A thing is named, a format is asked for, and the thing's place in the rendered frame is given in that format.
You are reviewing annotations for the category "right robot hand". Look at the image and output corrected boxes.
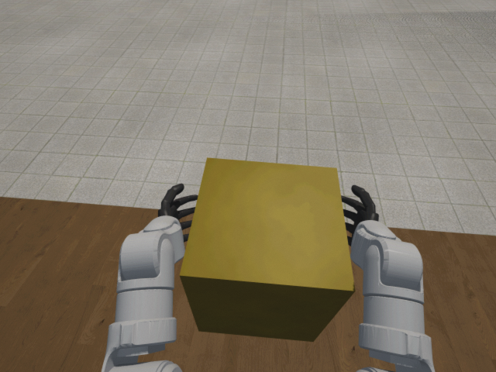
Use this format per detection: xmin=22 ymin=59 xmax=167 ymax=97
xmin=341 ymin=185 xmax=379 ymax=246

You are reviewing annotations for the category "carton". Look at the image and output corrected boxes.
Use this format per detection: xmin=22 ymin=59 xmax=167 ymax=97
xmin=180 ymin=157 xmax=355 ymax=342

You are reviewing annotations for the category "left robot hand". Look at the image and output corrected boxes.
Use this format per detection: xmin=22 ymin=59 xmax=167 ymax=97
xmin=158 ymin=184 xmax=198 ymax=242

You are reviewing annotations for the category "left robot forearm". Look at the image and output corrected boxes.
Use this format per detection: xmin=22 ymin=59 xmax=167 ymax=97
xmin=102 ymin=215 xmax=185 ymax=372

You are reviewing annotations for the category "right robot forearm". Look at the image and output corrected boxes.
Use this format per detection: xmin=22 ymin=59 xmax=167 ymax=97
xmin=350 ymin=220 xmax=435 ymax=372

